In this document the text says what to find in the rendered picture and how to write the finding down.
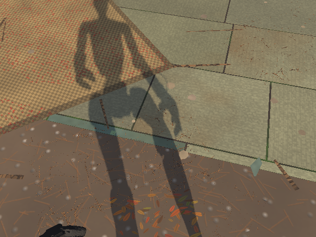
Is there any left robot hand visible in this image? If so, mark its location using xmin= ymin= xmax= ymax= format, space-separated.
xmin=40 ymin=223 xmax=87 ymax=237

